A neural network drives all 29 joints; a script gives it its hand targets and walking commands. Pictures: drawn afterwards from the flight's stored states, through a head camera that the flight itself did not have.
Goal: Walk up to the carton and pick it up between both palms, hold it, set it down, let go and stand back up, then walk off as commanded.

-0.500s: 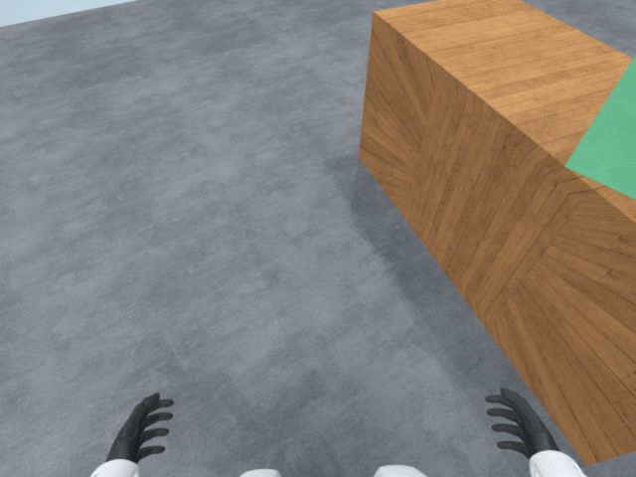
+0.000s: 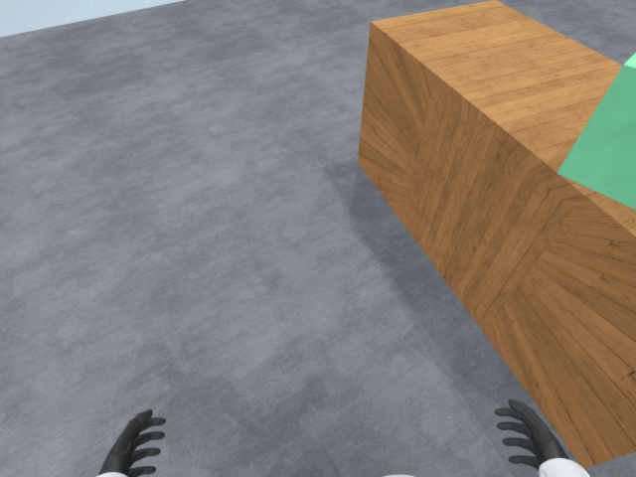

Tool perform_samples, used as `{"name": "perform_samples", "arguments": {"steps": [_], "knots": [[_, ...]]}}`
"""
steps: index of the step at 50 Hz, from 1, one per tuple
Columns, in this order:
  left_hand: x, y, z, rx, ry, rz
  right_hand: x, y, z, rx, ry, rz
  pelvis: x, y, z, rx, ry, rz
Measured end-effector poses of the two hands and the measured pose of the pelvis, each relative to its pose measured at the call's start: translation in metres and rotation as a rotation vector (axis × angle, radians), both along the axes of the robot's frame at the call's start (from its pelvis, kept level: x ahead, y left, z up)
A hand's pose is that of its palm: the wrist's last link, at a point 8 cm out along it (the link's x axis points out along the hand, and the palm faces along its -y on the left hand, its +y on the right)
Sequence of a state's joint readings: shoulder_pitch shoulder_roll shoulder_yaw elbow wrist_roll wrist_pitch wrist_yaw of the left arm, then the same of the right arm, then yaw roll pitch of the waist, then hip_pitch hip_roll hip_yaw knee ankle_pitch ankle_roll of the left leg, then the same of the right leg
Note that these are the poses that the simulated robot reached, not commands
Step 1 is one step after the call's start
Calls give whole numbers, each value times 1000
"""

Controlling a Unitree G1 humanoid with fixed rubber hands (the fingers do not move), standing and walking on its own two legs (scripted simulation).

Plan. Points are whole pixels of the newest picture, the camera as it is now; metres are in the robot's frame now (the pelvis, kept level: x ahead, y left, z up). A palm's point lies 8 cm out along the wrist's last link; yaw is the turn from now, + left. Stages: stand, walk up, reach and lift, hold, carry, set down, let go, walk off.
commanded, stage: stand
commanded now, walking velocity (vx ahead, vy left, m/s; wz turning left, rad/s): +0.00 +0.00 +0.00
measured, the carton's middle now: out of the picture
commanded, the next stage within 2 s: none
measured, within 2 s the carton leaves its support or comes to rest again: neither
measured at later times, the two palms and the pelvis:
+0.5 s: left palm out of the picture +0.11 +0.28 -0.09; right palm out of the picture +0.11 -0.29 -0.09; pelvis +0.00 +0.00 +0.01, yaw +0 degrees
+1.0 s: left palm out of the picture +0.09 +0.29 -0.10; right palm out of the picture +0.08 -0.30 -0.09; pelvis +0.00 +0.00 +0.02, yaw +0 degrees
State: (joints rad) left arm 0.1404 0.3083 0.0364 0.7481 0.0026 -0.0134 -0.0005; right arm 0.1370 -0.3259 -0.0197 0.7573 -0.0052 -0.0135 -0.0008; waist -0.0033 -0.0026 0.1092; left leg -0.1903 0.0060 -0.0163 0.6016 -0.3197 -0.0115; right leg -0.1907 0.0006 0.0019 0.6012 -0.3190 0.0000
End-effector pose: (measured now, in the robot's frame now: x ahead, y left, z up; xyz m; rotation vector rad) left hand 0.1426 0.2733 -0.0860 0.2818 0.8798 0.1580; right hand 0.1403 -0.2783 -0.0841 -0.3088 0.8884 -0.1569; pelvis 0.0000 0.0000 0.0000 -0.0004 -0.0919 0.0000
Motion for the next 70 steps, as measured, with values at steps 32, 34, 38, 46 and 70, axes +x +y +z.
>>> {"name": "perform_samples", "arguments": {"steps": [32, 34, 38, 46, 70], "knots": [[-40, 10, -8, 8, 175, 75, -42, -13, -8, -8, 168, -81, -1, -2, 15, 0, 9, 0], [-43, 10, -9, 6, 182, 80, -44, -13, -9, -8, 176, -83, -1, -2, 16, 0, 10, 0], [-47, 10, -10, 6, 195, 84, -49, -14, -10, -10, 190, -89, -2, -2, 16, 0, 12, 0], [-53, 12, -11, 7, 213, 92, -56, -16, -10, -15, 213, -99, -2, -1, 17, -1, 15, -1], [-57, 18, -12, 17, 239, 106, -53, -15, -10, -18, 226, -104, 2, 0, 18, -1, 21, 0]]}}
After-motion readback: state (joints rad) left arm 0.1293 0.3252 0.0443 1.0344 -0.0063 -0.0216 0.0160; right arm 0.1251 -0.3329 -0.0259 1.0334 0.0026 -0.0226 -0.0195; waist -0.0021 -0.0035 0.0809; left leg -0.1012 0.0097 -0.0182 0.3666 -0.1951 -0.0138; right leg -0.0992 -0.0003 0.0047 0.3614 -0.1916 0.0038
